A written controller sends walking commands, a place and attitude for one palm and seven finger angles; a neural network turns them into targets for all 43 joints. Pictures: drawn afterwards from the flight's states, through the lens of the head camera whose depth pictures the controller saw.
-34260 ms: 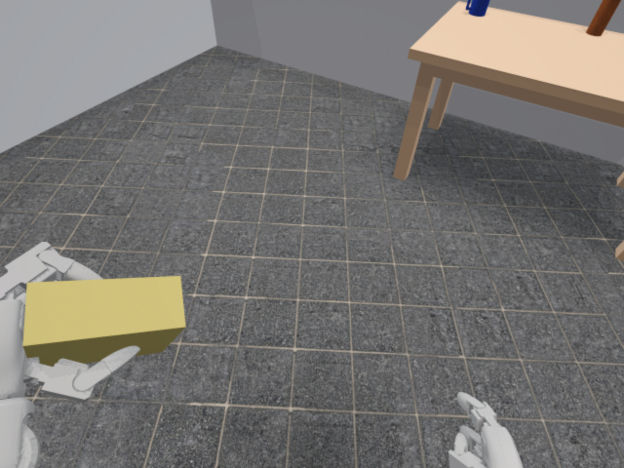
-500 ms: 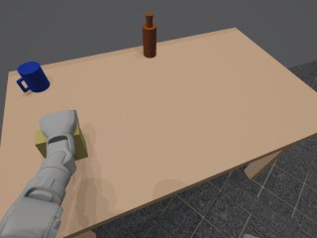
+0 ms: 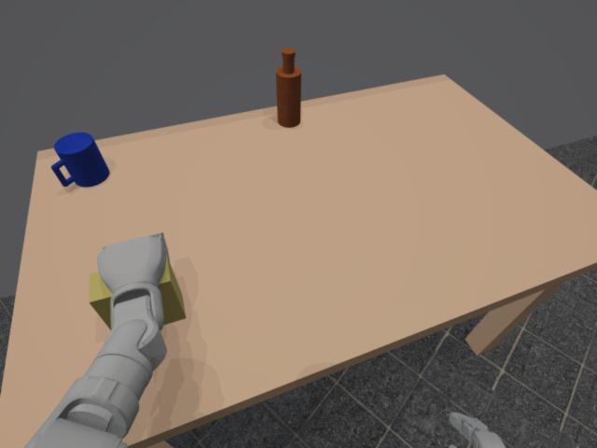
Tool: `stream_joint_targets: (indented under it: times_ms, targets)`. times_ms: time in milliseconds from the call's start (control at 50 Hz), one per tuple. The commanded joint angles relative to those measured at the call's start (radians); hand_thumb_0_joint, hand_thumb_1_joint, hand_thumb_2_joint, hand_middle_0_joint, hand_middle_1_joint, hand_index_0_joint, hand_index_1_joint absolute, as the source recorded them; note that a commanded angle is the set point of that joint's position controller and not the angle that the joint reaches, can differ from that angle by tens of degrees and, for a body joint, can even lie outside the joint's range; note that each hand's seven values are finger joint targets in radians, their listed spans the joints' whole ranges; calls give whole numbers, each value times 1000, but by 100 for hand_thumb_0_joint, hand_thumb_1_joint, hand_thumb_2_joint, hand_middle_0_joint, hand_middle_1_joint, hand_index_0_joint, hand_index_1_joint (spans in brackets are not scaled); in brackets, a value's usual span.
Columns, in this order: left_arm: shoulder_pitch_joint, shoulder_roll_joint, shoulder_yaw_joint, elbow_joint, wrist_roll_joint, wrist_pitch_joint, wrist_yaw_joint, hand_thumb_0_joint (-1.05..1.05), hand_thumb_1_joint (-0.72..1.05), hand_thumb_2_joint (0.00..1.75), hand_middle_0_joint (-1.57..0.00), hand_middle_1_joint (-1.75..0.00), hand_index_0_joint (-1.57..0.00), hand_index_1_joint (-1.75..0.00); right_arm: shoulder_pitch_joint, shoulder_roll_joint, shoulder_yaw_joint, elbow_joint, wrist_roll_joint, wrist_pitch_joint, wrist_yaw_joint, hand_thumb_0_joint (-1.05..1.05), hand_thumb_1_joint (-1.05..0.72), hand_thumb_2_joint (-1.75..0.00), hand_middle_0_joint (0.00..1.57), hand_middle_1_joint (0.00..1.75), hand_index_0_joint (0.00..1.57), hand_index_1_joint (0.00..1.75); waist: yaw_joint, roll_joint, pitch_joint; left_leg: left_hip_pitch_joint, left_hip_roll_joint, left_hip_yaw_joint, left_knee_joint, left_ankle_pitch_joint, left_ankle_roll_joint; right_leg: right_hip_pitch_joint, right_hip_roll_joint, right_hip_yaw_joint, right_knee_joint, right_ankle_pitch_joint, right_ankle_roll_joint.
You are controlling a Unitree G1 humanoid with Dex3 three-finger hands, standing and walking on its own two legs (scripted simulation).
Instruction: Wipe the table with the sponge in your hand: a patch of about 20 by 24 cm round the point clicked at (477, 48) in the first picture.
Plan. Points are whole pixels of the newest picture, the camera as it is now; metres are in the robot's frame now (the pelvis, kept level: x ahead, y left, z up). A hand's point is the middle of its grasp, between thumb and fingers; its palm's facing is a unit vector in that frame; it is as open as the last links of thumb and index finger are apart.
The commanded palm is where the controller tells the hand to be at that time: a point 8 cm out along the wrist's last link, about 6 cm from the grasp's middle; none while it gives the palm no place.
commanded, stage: wipe back along the middle lane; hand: left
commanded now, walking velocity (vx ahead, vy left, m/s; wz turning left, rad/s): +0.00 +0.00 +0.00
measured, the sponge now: (145, 304) +0.33 +0.28 -0.06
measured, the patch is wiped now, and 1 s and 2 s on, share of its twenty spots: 0.50 0.65 0.65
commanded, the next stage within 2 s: slide across to the third lane in 1.08 s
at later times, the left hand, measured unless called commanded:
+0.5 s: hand (150, 308) +0.30 +0.25 +0.00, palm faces -0.03 -0.03 -1.00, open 9.5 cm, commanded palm +0.25 +0.22 +0.02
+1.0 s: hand (150, 347) +0.24 +0.23 +0.00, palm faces -0.03 -0.06 -1.00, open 9.5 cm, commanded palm +0.19 +0.20 +0.02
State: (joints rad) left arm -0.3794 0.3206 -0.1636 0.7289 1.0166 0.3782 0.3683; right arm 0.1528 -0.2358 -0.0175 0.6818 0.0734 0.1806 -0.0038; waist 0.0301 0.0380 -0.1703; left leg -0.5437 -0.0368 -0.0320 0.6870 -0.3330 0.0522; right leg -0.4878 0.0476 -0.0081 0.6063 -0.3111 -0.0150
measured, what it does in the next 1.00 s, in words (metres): stands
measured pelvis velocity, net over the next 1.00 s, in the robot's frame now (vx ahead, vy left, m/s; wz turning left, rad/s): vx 0.00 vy -0.01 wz -0.02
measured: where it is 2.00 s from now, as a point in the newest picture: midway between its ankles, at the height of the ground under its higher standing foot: outside the picture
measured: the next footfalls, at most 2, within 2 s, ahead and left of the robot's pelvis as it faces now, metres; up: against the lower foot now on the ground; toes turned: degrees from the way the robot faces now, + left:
none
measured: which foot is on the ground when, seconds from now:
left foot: down 0.00-1.00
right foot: down 0.00-1.00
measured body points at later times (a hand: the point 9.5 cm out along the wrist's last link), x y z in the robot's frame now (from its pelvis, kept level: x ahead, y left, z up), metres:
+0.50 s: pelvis +0.00 +0.00 +0.00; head +0.00 -0.01 +0.45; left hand +0.30 +0.25 +0.05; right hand +0.20 -0.23 -0.10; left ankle +0.00 +0.08 -0.72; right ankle -0.01 -0.12 -0.72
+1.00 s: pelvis +0.00 -0.01 +0.00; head -0.02 -0.03 +0.45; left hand +0.24 +0.23 +0.05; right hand +0.22 -0.23 -0.08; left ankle +0.00 +0.08 -0.72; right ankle -0.01 -0.12 -0.72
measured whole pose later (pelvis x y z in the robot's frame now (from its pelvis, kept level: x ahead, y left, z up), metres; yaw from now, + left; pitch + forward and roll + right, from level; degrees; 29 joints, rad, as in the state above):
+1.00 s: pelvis +0.00 -0.01 +0.00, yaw -1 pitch +5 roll -1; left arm 0.05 0.28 -0.26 0.25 1.02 0.48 0.34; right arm 0.07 -0.24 0.01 0.62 0.08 0.16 0.00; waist 0.08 0.05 -0.14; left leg -0.41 -0.03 -0.01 0.65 -0.33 0.04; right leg -0.38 0.05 0.01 0.62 -0.33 -0.03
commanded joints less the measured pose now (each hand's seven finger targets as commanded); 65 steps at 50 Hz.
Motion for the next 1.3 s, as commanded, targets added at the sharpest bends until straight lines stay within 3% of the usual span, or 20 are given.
stream_joint_targets:
  times_ms: [0,100,120,280,320,380,420,480,520,680,720,740,800,820,840,1040,1120,1160,1220,1280]
  targets:
    - [-56,14,-30,-55,-6,19,-33,0,10,130,-120,-160,-120,-160,-101,-138,-42,-143,3,-36,-11,0,-90,-90,20,30,20,30,-13,-86,-137,164,31,-47,-86,273,-31,56,3,-2,-57,246,-66]
    - [-63,0,-50,-90,-8,57,-39,0,10,130,-120,-160,-120,-160,-130,-135,-32,-154,6,-34,-16,0,-90,-90,20,30,20,30,-10,-88,-107,161,25,-44,-103,222,-27,61,2,-1,-68,199,-67]
    - [-55,61,9,-94,-9,62,-35,0,10,130,-120,-160,-120,-160,-133,-143,-34,-149,5,-34,-19,0,-90,-90,20,30,20,30,4,-72,-112,164,27,-49,-107,225,-32,69,4,5,-65,199,-72]
    - [69,-40,-79,-187,-20,66,-57,0,10,130,-120,-160,-120,-160,-160,-125,-26,-182,8,-47,-11,0,-90,-90,20,30,20,30,11,-67,-141,194,24,-45,-92,282,-35,93,5,6,-47,257,-72]
    - [103,8,-31,-205,-23,69,-53,0,10,130,-120,-160,-120,-160,-166,-133,-28,-180,9,-49,-9,0,-90,-90,20,30,20,30,21,-71,-133,191,25,-56,-97,283,-39,99,9,19,-47,259,-76]
    - [157,-60,-96,-258,-34,79,-60,0,10,130,-120,-160,-120,-160,-184,-124,-23,-199,11,-53,-4,0,-90,-90,20,30,20,30,18,-100,-119,193,24,-47,-94,292,-32,113,4,15,-47,288,-71]
    - [191,-18,-53,-287,-38,87,-56,0,10,130,-120,-160,-120,-160,-196,-131,-24,-199,11,-52,-5,0,-90,-90,20,30,20,30,32,-95,-116,188,22,-54,-100,289,-36,124,7,31,-46,294,-76]
    - [182,-55,-99,-303,-33,103,-63,0,10,130,-120,-160,-120,-160,-202,-124,-20,-203,13,-52,-6,0,-90,-90,20,30,20,30,19,-114,-82,188,21,-49,-103,265,-31,112,4,23,-53,273,-71]
    - [243,12,-29,-328,-42,106,-60,0,10,130,-120,-160,-120,-160,-207,-130,-20,-207,14,-57,-8,0,-90,-90,20,30,20,30,42,-109,-97,186,16,-50,-105,268,-32,142,7,40,-52,296,-76]
    - [335,-32,-77,-411,-47,107,-72,0,10,130,-120,-160,-120,-160,-233,-118,-11,-226,13,-65,-9,0,-90,-90,20,30,20,30,39,-109,-81,193,8,-37,-103,271,-28,167,1,58,-54,347,-71]
    - [401,24,-14,-432,-52,99,-68,0,10,130,-120,-160,-120,-160,-237,-124,-15,-225,12,-69,-7,0,-90,-90,20,30,20,30,56,-107,-92,193,7,-42,-102,282,-30,187,2,73,-53,374,-75]
    - [420,-25,-68,-454,-54,100,-73,0,10,130,-120,-160,-120,-160,-243,-115,-8,-238,12,-71,-6,0,-90,-90,20,30,20,30,51,-99,-96,194,4,-35,-101,285,-27,198,-2,64,-48,386,-71]
    - [404,-25,-77,-467,-46,102,-74,0,10,130,-120,-160,-120,-160,-254,-115,-10,-233,11,-70,-5,0,-90,-90,20,30,20,30,41,-120,-44,187,7,-37,-107,250,-27,162,1,71,-63,335,-70]
    - [415,3,-39,-476,-48,103,-70,0,10,130,-120,-160,-120,-160,-255,-122,-14,-229,10,-71,-5,0,-90,-90,20,30,20,30,52,-110,-54,187,9,-42,-113,244,-29,165,4,78,-63,323,-75]
    - [427,-41,-90,-494,-48,103,-73,0,10,130,-120,-160,-120,-160,-260,-113,-11,-240,10,-71,-4,0,-90,-90,20,30,20,30,46,-94,-48,193,6,-36,-112,234,-25,163,3,67,-63,304,-72]
    - [522,-53,-102,-547,-51,95,-73,0,10,130,-120,-160,-120,-160,-289,-106,-13,-248,9,-80,-3,0,-90,-90,20,30,20,30,63,-118,-54,190,3,-32,-114,197,-21,174,0,79,-68,267,-70]
    - [436,2,-57,-535,-36,101,-67,0,10,130,-120,-160,-120,-160,-290,-117,-13,-230,7,-78,-12,0,-90,-90,20,30,20,30,55,-111,-5,176,3,-41,-125,138,-22,124,8,100,-88,175,-74]
    - [377,-48,-115,-509,-23,109,-67,0,10,130,-120,-160,-120,-160,-289,-109,-10,-226,9,-77,-15,0,-90,-90,20,30,20,30,42,-104,17,178,3,-39,-126,118,-21,91,9,78,-86,128,-71]
    - [294,-36,-114,-553,-14,105,-67,0,10,130,-120,-160,-120,-160,-292,-113,-20,-223,6,-79,-15,0,-90,-90,20,30,20,30,44,-78,-35,210,8,-48,-128,125,-17,98,12,87,-85,117,-77]
    - [291,-96,-173,-570,-25,92,-75,0,10,130,-120,-160,-120,-160,-297,-102,-21,-228,6,-84,-10,0,-90,-90,20,30,20,30,36,-104,-80,232,7,-45,-114,161,-11,122,7,71,-71,167,-73]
